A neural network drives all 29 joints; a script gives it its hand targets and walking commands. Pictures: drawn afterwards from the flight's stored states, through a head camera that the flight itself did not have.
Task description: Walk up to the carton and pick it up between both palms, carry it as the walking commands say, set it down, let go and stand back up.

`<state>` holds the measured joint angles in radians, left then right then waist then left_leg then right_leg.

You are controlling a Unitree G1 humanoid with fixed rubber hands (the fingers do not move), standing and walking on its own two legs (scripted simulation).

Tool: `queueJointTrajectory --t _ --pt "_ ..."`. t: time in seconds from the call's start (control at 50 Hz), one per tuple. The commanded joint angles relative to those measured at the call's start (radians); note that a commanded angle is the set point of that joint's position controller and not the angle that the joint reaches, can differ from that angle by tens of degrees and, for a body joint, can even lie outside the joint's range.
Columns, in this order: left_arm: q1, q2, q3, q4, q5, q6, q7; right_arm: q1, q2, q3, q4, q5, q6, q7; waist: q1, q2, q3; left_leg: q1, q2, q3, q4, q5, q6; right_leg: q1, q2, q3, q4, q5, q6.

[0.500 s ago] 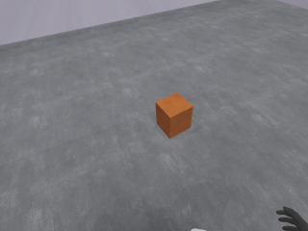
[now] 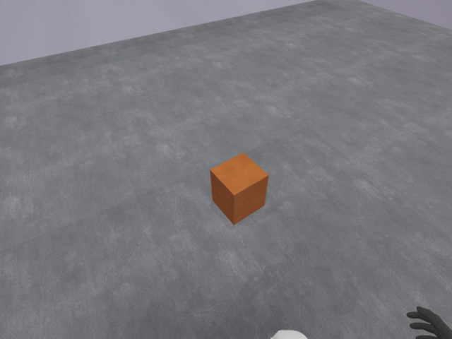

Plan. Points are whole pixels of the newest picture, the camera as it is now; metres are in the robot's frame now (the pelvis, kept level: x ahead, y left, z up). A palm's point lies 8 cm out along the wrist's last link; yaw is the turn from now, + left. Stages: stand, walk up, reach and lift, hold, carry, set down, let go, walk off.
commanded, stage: walk up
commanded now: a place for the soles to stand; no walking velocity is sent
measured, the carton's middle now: (238, 188) +0.94 -0.06 -0.63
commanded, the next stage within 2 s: none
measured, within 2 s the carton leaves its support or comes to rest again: neither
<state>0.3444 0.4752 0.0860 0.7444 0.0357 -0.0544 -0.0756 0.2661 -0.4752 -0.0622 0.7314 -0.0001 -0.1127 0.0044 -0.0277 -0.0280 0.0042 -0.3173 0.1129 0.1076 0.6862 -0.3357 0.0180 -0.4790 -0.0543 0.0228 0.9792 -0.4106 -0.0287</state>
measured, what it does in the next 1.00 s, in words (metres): walks ahead: right foot, then left foot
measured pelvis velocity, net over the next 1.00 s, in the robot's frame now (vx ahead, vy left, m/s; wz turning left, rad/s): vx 0.24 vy -0.05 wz -0.09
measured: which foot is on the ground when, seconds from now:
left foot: down 0.00-0.08, up 0.10-0.38, down 0.40-0.66, up 0.68-0.94, down 0.96-1.00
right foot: up 0.00-0.06, down 0.08-0.40, up 0.42-0.64, down 0.66-0.96, up 0.98-1.00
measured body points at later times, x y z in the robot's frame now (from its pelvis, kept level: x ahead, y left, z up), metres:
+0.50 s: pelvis +0.13 -0.01 -0.01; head +0.13 -0.01 +0.44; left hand +0.21 +0.33 -0.10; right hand +0.22 -0.36 -0.07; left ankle +0.19 +0.13 -0.72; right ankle +0.13 -0.15 -0.68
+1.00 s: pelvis +0.24 -0.05 -0.01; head +0.25 -0.04 +0.43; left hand +0.32 +0.29 -0.10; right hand +0.33 -0.39 -0.09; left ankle +0.32 +0.09 -0.72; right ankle +0.24 -0.17 -0.70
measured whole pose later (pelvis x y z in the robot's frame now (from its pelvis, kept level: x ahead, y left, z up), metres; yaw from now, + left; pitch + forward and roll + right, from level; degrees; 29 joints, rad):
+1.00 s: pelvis +0.24 -0.05 -0.01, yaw -5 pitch +0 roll +1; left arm 0.39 0.47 0.09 0.71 0.04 -0.03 -0.06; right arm 0.29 -0.48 -0.06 0.74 0.00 -0.11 0.00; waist 0.05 -0.02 0.02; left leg -0.48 0.09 0.08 0.77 -0.30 0.02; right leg -0.48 -0.03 0.01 0.97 -0.41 -0.02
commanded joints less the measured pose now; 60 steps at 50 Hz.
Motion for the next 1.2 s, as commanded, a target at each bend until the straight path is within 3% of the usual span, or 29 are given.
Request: queueJointTrajectory --t 0.0,0.04,0.06,0.08,0.1,0.18,0.28,0.32,0.34,0.36,0.38,0.4,0.48,0.58,0.62,0.64,0.66,0.68,0.76,0.84,0.88,0.9,0.94,0.96,0.98,1.04,1.12,1.16,1.18 --pt "0.035 0.174 0.068 -0.050 -0.013 -0.013 -0.020 -0.039 -0.324 -0.111 -0.031 -0.020 -0.007 0.009 0.048 0.255 0.082 -0.102 0.220 -0.159 -0.327 -0.348 0.186 0.052 -0.023 -0.077 -0.241 0.033 0.015" --pt "0.230 0.210 0.095 0.024 0.002 -0.035 0.004 -0.026 -0.219 -0.083 -0.032 -0.034 0.010 0.008 0.145 -0.018 -0.060 -0.228 0.114 -0.023 0.097 -0.302 0.133 0.397 0.070 -0.094 -0.397 0.042 0.003" --pt "0.274 0.293 0.118 0.015 0.016 -0.044 0.025 -0.031 -0.117 -0.048 -0.062 -0.020 0.009 0.010 0.190 -0.293 -0.042 -0.447 -0.006 0.054 0.424 -0.196 0.067 0.499 -0.099 0.271 -0.582 -0.177 -0.062" --pt "0.200 0.344 0.109 -0.049 0.004 -0.046 0.037 -0.077 -0.119 -0.029 -0.097 -0.002 0.013 0.000 0.171 -0.323 0.007 -0.642 -0.084 -0.023 0.563 -0.245 0.017 0.463 -0.259 0.722 -0.754 -0.279 -0.150" --pt "0.121 0.351 0.104 -0.070 -0.011 -0.042 0.038 -0.123 -0.224 -0.052 -0.080 -0.002 0.019 -0.011 0.139 -0.087 0.051 -0.604 -0.024 -0.128 0.603 -0.176 0.022 0.365 -0.291 0.747 -0.761 -0.302 -0.186" --pt "0.105 0.231 0.068 -0.066 -0.019 -0.041 0.047 0.009 -0.177 -0.048 -0.042 -0.004 0.001 0.000 0.092 -0.144 -0.072 -0.423 -0.011 -0.081 0.350 -0.123 0.012 0.418 -0.133 0.349 -0.498 0.337 -0.212" --pt "0.101 0.258 0.063 -0.083 -0.020 -0.030 0.040 -0.039 -0.159 -0.047 -0.057 -0.003 -0.010 0.000 0.097 -0.158 -0.059 -0.267 -0.048 -0.008 0.125 -0.044 0.008 0.268 -0.155 0.296 -0.478 0.353 -0.233" --pt "0.021 0.239 0.053 -0.102 -0.025 -0.017 0.028 0.078 -0.142 -0.053 -0.015 -0.004 -0.021 -0.001 0.019 -0.118 -0.078 0.020 -0.107 0.051 -0.081 0.083 0.015 0.083 -0.100 0.180 -0.392 0.265 -0.183" --pt "0.019 0.183 0.028 -0.116 -0.022 -0.016 0.026 0.191 -0.186 -0.072 0.026 -0.016 -0.028 -0.013 -0.036 -0.025 -0.152 0.244 -0.103 0.009 -0.141 0.076 0.042 -0.027 -0.051 0.117 -0.203 0.240 -0.139" --pt "0.033 0.087 0.005 -0.137 -0.030 -0.021 0.026 0.309 -0.285 -0.102 0.043 -0.043 -0.035 -0.024 -0.090 0.231 -0.220 0.458 0.132 -0.362 -0.245 -0.168 0.143 -0.282 0.028 0.023 0.119 0.126 -0.066" --pt "-0.012 0.100 0.005 -0.154 -0.019 -0.019 0.029 0.302 -0.368 -0.119 0.003 -0.039 -0.035 -0.030 -0.090 0.277 -0.138 0.448 0.396 -0.720 -0.392 -0.375 0.238 -0.504 0.069 0.009 0.246 -0.118 -0.008" --pt "-0.076 0.184 0.029 -0.135 -0.006 -0.008 0.033 0.206 -0.360 -0.119 -0.010 -0.008 -0.027 -0.032 -0.074 0.069 -0.036 0.288 0.402 -0.670 -0.419 -0.515 0.274 -0.468 -0.032 0.101 0.235 -0.076 0.002" --pt "0.031 0.189 0.061 -0.049 -0.009 0.002 -0.005 0.056 -0.297 -0.097 -0.022 -0.011 -0.016 -0.017 0.013 0.185 0.106 -0.027 0.229 -0.316 -0.415 -0.413 0.211 -0.216 -0.041 -0.004 0.058 0.012 0.038" --pt "0.027 0.179 0.074 -0.064 -0.009 -0.001 -0.019 0.013 -0.338 -0.113 -0.030 -0.021 -0.005 -0.005 0.040 0.249 0.086 -0.136 0.224 -0.216 -0.321 -0.377 0.193 0.031 -0.030 -0.064 -0.185 -0.001 0.014" --pt "0.210 0.209 0.096 0.003 0.007 -0.026 0.002 0.006 -0.235 -0.084 -0.034 -0.035 0.011 -0.005 0.134 -0.011 -0.053 -0.223 0.114 -0.067 0.088 -0.294 0.145 0.350 0.064 -0.095 -0.382 -0.002 0.004" --pt "0.271 0.280 0.116 0.008 0.023 -0.037 0.024 0.015 -0.133 -0.049 -0.056 -0.025 0.013 -0.004 0.187 -0.268 -0.051 -0.415 0.008 0.032 0.418 -0.186 0.076 0.462 -0.079 0.214 -0.547 -0.185 -0.042" --pt "0.199 0.342 0.111 -0.058 0.013 -0.038 0.035 -0.028 -0.110 -0.023 -0.094 0.000 0.015 -0.013 0.165 -0.345 0.007 -0.635 -0.097 -0.035 0.566 -0.258 0.018 0.437 -0.252 0.706 -0.732 -0.257 -0.125" --pt "0.122 0.352 0.104 -0.082 -0.004 -0.035 0.038 -0.088 -0.220 -0.047 -0.072 0.002 0.023 -0.025 0.141 -0.105 0.039 -0.599 -0.049 -0.140 0.608 -0.195 0.026 0.347 -0.287 0.720 -0.736 -0.258 -0.165" --pt "0.102 0.240 0.077 -0.079 -0.012 -0.028 0.048 0.041 -0.184 -0.046 -0.034 0.000 0.001 -0.011 0.098 -0.154 -0.065 -0.438 -0.017 -0.073 0.348 -0.149 0.014 0.393 -0.152 0.345 -0.483 0.294 -0.224" --pt "0.091 0.250 0.065 -0.098 -0.011 -0.017 0.039 0.014 -0.166 -0.049 -0.041 0.000 -0.009 -0.014 0.101 -0.182 -0.077 -0.295 -0.051 -0.006 0.170 -0.085 0.003 0.285 -0.153 0.279 -0.453 0.360 -0.244" --pt "0.005 0.237 0.054 -0.121 -0.018 -0.002 0.029 0.122 -0.143 -0.050 0.004 -0.002 -0.022 -0.019 0.031 -0.145 -0.088 0.002 -0.109 0.064 -0.043 0.079 0.010 0.088 -0.107 0.164 -0.364 0.295 -0.201" --pt "0.000 0.186 0.037 -0.139 -0.016 0.002 0.024 0.238 -0.178 -0.067 0.041 -0.013 -0.028 -0.031 -0.027 -0.049 -0.132 0.200 -0.128 0.046 -0.125 0.077 0.026 -0.019 -0.066 0.104 -0.200 0.261 -0.155" --pt "-0.015 0.088 0.009 -0.183 -0.013 0.000 0.026 0.335 -0.373 -0.117 0.016 -0.041 -0.034 -0.051 -0.072 0.305 -0.122 0.426 0.370 -0.724 -0.358 -0.309 0.221 -0.506 0.061 -0.007 0.240 -0.118 -0.008" --pt "-0.079 0.185 0.035 -0.166 0.003 0.016 0.034 0.231 -0.374 -0.119 -0.007 -0.009 -0.025 -0.055 -0.060 0.084 -0.027 0.258 0.404 -0.703 -0.388 -0.446 0.277 -0.466 -0.050 0.085 0.238 -0.096 0.006" --pt "-0.062 0.206 0.044 -0.146 -0.001 0.019 0.025 0.175 -0.363 -0.116 -0.003 0.000 -0.023 -0.054 -0.027 0.072 0.019 0.203 0.372 -0.644 -0.387 -0.480 0.285 -0.448 -0.070 0.075 0.229 -0.063 0.020" --pt "0.016 0.204 0.072 -0.083 0.002 0.025 -0.004 0.077 -0.320 -0.101 -0.014 -0.016 -0.010 -0.040 0.018 0.184 0.116 -0.064 0.227 -0.366 -0.368 -0.417 0.217 -0.222 -0.046 0.004 0.089 -0.046 0.037" --pt "0.015 0.191 0.082 -0.093 -0.005 0.021 -0.020 0.037 -0.354 -0.112 -0.020 -0.027 0.000 -0.028 0.038 0.277 0.110 -0.187 0.211 -0.260 -0.296 -0.374 0.201 0.004 -0.032 -0.043 -0.141 -0.101 0.014" --pt "0.216 0.208 0.102 -0.027 0.013 -0.008 0.000 0.032 -0.252 -0.083 -0.024 -0.039 0.014 -0.027 0.146 0.019 -0.045 -0.278 0.100 -0.102 0.131 -0.252 0.137 0.355 0.051 -0.056 -0.375 -0.061 0.007" --pt "0.276 0.288 0.124 -0.015 0.033 -0.017 0.020 0.052 -0.132 -0.047 -0.040 -0.031 0.020 -0.027 0.189 -0.267 -0.035 -0.479 -0.010 0.019 0.464 -0.184 0.066 0.468 -0.078 0.215 -0.532 -0.250 -0.032"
